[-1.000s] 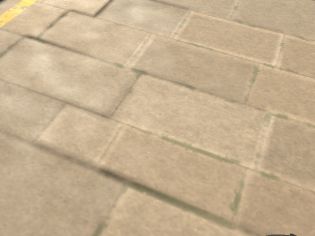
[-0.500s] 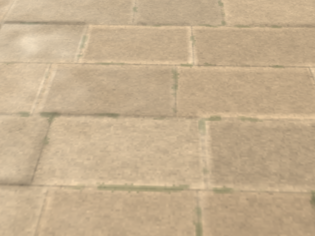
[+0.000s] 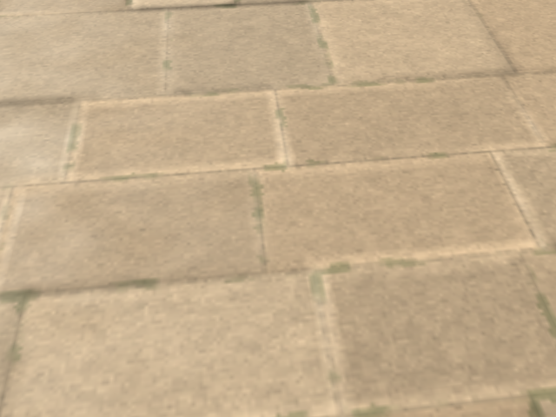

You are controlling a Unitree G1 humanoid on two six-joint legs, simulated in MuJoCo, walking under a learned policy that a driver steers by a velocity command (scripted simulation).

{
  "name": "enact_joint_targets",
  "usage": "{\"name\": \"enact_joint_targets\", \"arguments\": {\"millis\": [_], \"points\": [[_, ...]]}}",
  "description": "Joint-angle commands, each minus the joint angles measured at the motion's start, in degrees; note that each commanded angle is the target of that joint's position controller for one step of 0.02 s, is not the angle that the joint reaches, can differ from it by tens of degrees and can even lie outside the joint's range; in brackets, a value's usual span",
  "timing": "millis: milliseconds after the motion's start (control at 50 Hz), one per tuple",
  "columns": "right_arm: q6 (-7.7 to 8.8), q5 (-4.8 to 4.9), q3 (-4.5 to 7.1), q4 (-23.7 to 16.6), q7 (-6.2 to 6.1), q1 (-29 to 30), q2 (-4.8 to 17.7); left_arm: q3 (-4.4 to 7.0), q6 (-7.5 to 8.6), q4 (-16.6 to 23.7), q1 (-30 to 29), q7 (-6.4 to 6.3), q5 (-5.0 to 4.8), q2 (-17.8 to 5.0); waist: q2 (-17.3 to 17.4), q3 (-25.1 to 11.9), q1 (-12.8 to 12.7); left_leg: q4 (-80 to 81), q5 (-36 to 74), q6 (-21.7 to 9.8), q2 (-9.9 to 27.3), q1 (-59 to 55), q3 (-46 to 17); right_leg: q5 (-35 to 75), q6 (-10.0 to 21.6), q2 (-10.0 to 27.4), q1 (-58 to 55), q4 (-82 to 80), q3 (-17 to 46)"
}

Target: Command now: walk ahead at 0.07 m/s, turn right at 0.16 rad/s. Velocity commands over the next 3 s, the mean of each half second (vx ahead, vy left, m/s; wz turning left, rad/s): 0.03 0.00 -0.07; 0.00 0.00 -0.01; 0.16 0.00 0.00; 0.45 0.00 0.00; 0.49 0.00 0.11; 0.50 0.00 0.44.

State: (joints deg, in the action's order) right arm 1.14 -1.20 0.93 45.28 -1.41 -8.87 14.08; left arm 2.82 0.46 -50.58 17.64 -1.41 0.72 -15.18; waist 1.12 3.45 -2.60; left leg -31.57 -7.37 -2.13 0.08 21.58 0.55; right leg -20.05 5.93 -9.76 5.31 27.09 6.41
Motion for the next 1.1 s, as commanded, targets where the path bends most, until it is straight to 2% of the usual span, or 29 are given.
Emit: {"name": "enact_joint_targets", "arguments": {"millis": [20,40,60,80,100,120,140,160,220,260,300,320,340,360,380,400,420,460,640,860,1100], "points": [[1.68,-0.17,2.54,-1.2,-1.02,-10.4,11.5,0.37,1.2,3.3,4.2,-0.36,-1.01,-4.0,9.2,-11.9,2.9,6.4,50.6,-9.3,19.0,-24.8,-18.2,14.3,-2.3,6.6,8.6,20.6,2.4],[0.66,1.34,1.86,-0.9,-0.59,-9.8,9.2,0.85,-0.36,1.4,7.2,-0.66,-0.69,-5.1,11.5,-16.0,3.1,7.6,53.1,-16.9,24.7,-23.0,-25.6,-17.8,-3.2,1.3,11.3,26.8,-0.5],[0.35,1.27,1.25,-1.0,-0.15,-7.9,7.3,1.23,-1.35,0.5,4.8,-0.61,0.31,-6.7,5.6,-11.4,2.5,10.4,40.5,-17.3,22.6,-17.8,-24.4,-17.9,-3.4,2.7,12.8,32.0,1.0],[0.14,0.76,0.66,-1.2,-0.11,-4.9,5.7,1.14,-1.95,0.3,2.4,-0.41,0.6,-6.0,3.1,-7.7,1.9,12.7,29.2,-15.0,19.3,-13.2,-20.5,-14.4,-3.9,3.8,13.1,32.5,1.7],[-0.18,0.27,0.09,-1.4,-0.28,-2.0,4.5,0.9,-2.55,0.0,1.4,-0.16,0.37,-5.1,3.1,-5.4,0.8,15.2,20.5,-12.3,16.3,-9.5,-16.8,-11.5,-4.7,5.1,11.9,30.0,1.8],[-0.3,0.12,-0.08,-1.3,-0.49,-0.3,4.5,0.6,-3.12,-0.4,1.3,0.13,0.37,-4.4,5.3,-3.9,0.1,17.1,14.5,-10.4,13.7,-6.5,-13.6,-8.8,-5.6,6.0,9.9,26.6,1.0],[-0.46,-0.17,0.01,-0.8,-0.49,0.4,5.0,0.22,-3.44,-1.5,2.2,0.29,0.39,-3.7,6.9,-3.6,-0.3,17.5,11.6,-9.1,11.2,-5.6,-11.0,-7.7,-6.3,5.8,8.1,23.5,-1.0],[-0.5,-0.24,0.04,-0.1,-0.41,-0.2,5.3,-0.03,-3.6,-2.2,2.3,0.29,0.29,-3.3,6.9,-4.1,0.0,17.3,10.1,-8.5,10.3,-6.4,-10.0,-7.4,-6.8,5.8,7.4,19.9,-2.3],[-0.71,0.11,0.53,2.1,-0.18,-3.0,7.0,-0.53,-3.9,-3.4,-0.2,-0.13,-0.07,-2.8,6.5,-5.3,2.0,17.0,2.6,-8.6,10.6,-9.0,-11.3,-5.1,-7.0,6.9,5.9,11.0,-4.1],[-1.16,0.14,0.81,2.8,-0.08,-2.6,7.6,-0.73,-3.68,-4.4,-0.6,-0.28,-0.19,-2.7,6.8,-5.0,1.9,17.0,-4.5,-7.9,10.3,-8.3,-12.2,-1.0,-6.3,7.3,4.2,5.0,-5.0],[-1.68,0.37,0.87,3.6,-0.05,-2.4,7.4,-1.05,-3.0,-5.9,0.0,-0.42,0.04,-2.4,5.4,-3.6,1.1,17.0,-11.0,-5.1,9.3,-4.6,-12.1,6.7,-4.9,8.0,-0.2,-4.8,-4.8],[-1.69,0.5,0.85,4.0,0.05,-3.2,6.9,-1.09,-2.45,-5.9,-0.8,-0.54,0.63,-3.4,3.7,-2.9,1.7,17.1,-14.1,-2.8,8.8,-2.4,-12.3,8.4,-4.2,10.6,-1.7,-7.0,-1.1],[-1.69,0.83,0.81,4.0,0.29,-3.9,6.1,-0.99,-1.85,-5.7,-1.6,-0.64,0.96,-5.3,0.8,-2.3,2.9,16.2,-14.7,-1.0,6.7,-2.0,-10.7,5.8,-2.9,14.3,0.3,-8.4,3.8],[-1.85,1.22,0.77,4.5,0.54,-3.3,5.1,-1.15,-1.49,-6.8,-3.1,-0.4,0.23,-5.0,-4.4,0.7,4.0,15.2,-10.9,-0.3,3.5,-6.8,-6.7,1.2,-1.9,14.9,9.2,-9.7,4.7],[-1.83,1.03,0.73,5.5,0.61,-3.4,4.9,-1.78,-0.85,-7.1,-3.8,-0.31,0.13,-3.1,-4.8,0.2,4.1,12.9,-6.0,-0.2,3.4,-12.6,-6.1,-0.8,-2.3,15.3,12.5,-12.0,5.3],[-1.73,0.85,0.73,6.6,0.6,-4.4,4.5,-1.89,-0.32,-7.6,-4.0,-0.4,-0.03,-3.0,-5.2,-0.2,4.6,12.0,-3.3,-0.5,3.6,-15.2,-6.0,-0.3,-2.9,15.0,13.4,-12.9,4.9],[-1.56,0.71,0.76,7.4,0.62,-5.2,4.6,-1.77,-0.09,-8.0,-4.1,-0.59,-0.09,-3.7,-5.2,-0.6,4.8,11.7,-1.8,-0.7,4.0,-16.0,-6.1,0.9,-3.2,14.5,12.8,-13.1,4.4],[-1.26,0.44,0.81,8.8,0.64,-5.7,4.8,-1.88,0.18,-9.0,-3.0,-0.79,-0.24,-3.4,-4.0,-0.6,4.5,12.0,-0.7,-1.0,4.5,-14.7,-6.4,4.2,-3.1,14.1,10.3,-12.3,3.5],[-1.21,0.6,0.14,13.7,0.2,-6.7,3.2,-2.35,0.1,-12.1,-0.2,-0.97,-0.26,-1.8,-1.3,0.3,3.4,12.8,-0.3,0.0,4.4,-12.4,-6.3,7.0,-2.2,14.0,7.5,-11.4,2.5],[-1.23,0.62,-0.28,17.6,-0.4,-8.8,1.6,-2.85,0.28,-14.1,1.6,-1.23,-0.3,0.2,-1.3,0.2,3.4,11.8,2.3,0.0,4.6,-12.6,-6.2,11.0,-2.2,13.8,6.0,-10.5,1.5],[-1.37,0.65,-0.36,19.9,-0.8,-9.7,0.0,-3.11,0.42,-15.2,3.8,-1.53,-0.26,1.8,-1.4,0.6,3.4,10.9,4.1,0.0,4.7,-13.0,-5.9,13.4,-2.2,13.8,5.5,-10.0,1.0]]}}
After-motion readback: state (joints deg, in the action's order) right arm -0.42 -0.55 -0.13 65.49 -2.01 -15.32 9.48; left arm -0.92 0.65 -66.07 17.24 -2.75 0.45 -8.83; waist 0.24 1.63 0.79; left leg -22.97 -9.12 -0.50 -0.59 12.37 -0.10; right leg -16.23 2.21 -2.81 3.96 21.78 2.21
